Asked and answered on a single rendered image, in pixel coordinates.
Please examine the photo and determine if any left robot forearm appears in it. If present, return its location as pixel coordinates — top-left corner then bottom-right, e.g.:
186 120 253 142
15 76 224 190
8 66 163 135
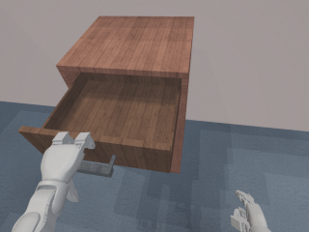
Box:
12 179 70 232

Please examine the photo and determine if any robot right hand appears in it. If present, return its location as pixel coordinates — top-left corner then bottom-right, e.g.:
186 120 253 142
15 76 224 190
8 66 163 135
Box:
230 190 268 232

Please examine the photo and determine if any cabinet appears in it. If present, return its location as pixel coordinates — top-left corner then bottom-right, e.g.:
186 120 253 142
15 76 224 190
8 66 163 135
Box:
56 15 195 174

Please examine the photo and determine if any robot left hand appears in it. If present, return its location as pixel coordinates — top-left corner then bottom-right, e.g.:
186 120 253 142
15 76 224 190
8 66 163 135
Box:
41 131 96 202

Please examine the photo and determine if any drawer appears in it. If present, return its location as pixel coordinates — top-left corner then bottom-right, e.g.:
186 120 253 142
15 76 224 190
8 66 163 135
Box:
18 72 182 173

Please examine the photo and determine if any handle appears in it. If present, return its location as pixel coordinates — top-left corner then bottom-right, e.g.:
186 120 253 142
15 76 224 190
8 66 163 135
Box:
76 155 117 178

